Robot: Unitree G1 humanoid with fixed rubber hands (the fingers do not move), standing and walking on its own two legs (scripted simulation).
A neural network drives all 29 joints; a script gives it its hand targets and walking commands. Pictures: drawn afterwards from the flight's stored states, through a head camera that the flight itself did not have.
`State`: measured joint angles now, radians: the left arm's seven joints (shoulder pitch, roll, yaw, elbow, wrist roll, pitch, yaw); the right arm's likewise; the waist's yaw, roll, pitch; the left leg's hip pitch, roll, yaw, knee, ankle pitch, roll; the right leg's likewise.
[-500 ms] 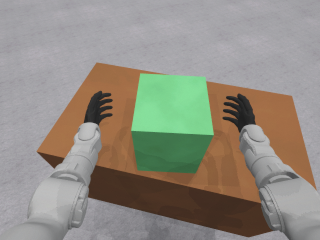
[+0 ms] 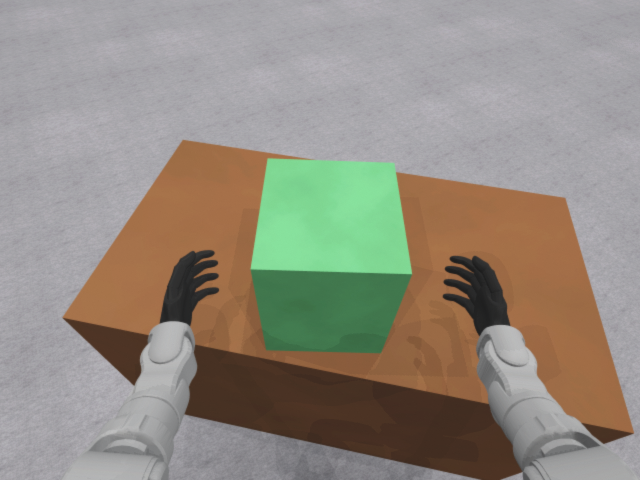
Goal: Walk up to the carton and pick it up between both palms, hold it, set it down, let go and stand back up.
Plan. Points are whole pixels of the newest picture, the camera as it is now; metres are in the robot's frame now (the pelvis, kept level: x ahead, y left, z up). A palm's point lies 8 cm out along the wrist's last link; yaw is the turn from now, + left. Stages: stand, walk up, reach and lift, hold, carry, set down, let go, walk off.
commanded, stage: set down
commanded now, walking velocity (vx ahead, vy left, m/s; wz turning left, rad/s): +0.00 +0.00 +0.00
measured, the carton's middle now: (327, 260) +0.46 +0.02 -0.05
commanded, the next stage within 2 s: let go in 1.52 s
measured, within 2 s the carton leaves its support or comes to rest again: neither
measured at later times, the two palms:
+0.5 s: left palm (165, 383) +0.25 +0.22 -0.04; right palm (490, 396) +0.25 -0.20 -0.04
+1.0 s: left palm (161, 406) +0.22 +0.23 -0.05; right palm (503, 426) +0.22 -0.21 -0.05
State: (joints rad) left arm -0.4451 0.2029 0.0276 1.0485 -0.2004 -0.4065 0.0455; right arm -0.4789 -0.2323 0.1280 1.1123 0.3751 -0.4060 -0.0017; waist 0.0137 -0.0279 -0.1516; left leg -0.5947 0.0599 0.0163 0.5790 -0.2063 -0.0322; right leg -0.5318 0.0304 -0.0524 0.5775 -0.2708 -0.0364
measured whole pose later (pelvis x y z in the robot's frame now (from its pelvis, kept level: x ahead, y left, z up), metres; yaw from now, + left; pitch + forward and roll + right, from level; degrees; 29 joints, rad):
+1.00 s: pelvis +0.03 +0.01 +0.01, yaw -1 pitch -1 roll +0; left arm 0.09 0.18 0.01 0.72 -0.09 -0.28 0.04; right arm 0.03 -0.17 0.06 0.93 0.18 -0.46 0.01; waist 0.02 -0.05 0.02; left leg -0.20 0.03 0.03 0.45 -0.23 -0.02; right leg -0.15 0.02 -0.01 0.45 -0.29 -0.02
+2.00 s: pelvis +0.02 +0.01 +0.02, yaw -2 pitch -4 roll +0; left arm 0.15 0.19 0.00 0.56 -0.01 0.11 0.01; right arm 0.17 -0.19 -0.02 0.73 -0.03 -0.18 0.02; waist 0.00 -0.02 0.07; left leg -0.11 0.03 0.05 0.36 -0.19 -0.01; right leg -0.07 0.02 0.01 0.37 -0.24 -0.02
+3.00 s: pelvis +0.01 +0.04 +0.02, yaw +0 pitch -3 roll +0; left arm 0.33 0.18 0.02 1.05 0.02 0.00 0.03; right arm 0.36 -0.17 -0.02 1.05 -0.02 0.01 -0.02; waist -0.01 -0.01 0.03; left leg -0.17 -0.01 0.03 0.38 -0.17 0.03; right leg -0.10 -0.03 -0.02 0.37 -0.22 0.03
